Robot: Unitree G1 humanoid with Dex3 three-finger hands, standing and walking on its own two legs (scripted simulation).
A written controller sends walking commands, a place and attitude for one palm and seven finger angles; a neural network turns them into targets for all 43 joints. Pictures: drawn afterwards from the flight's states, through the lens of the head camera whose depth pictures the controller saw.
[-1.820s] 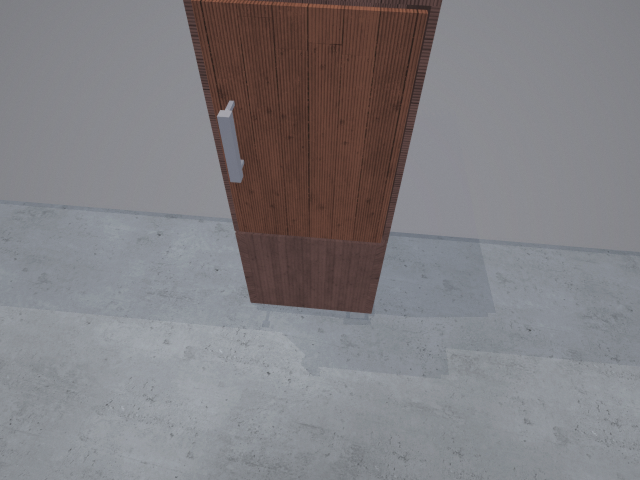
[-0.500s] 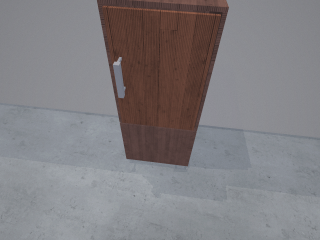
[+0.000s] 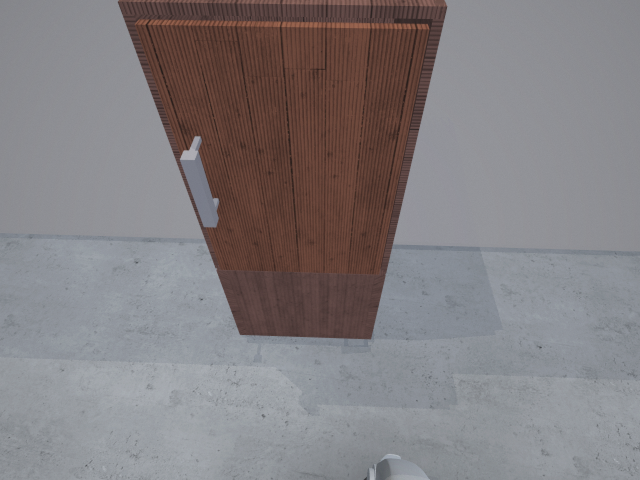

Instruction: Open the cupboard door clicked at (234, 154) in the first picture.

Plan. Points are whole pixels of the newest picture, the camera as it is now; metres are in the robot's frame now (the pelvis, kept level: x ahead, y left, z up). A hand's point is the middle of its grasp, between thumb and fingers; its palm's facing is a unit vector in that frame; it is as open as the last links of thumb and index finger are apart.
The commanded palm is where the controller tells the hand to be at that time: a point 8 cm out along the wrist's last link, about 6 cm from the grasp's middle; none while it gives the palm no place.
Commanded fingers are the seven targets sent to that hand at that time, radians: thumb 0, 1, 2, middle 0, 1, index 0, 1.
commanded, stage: come to a stop and stand still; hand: left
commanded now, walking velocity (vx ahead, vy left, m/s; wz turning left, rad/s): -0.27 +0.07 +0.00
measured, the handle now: (204, 183) +0.60 +0.24 -0.02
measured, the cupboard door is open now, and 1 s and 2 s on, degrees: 0 0 0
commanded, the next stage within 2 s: look again from close up in 0.86 s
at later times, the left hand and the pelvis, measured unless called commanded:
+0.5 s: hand out of the picture +0.06 +0.23 -0.18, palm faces +0.07 -0.97 -0.25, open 7.3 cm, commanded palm none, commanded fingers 0.00 0.90 0.90 -0.20 -0.30 -0.20 -0.30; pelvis +0.00 +0.03 -0.01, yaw +2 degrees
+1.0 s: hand out of the picture +0.02 +0.21 -0.17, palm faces +0.02 -0.98 -0.20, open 7.3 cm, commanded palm none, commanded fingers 0.00 0.90 0.90 -0.20 -0.30 -0.20 -0.30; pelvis -0.01 +0.03 +0.00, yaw -1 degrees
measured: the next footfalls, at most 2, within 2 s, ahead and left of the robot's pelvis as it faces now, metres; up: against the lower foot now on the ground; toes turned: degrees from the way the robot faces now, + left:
right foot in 0.06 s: +0.15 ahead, -0.12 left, +0.00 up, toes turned -4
left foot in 0.44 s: +0.02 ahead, +0.15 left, +0.00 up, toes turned +4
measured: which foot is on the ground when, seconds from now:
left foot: down 0.00-0.06, up 0.08-0.42, down 0.44-1.00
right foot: up 0.00-0.04, down 0.06-0.44, up 0.46-0.60, down 0.62-1.00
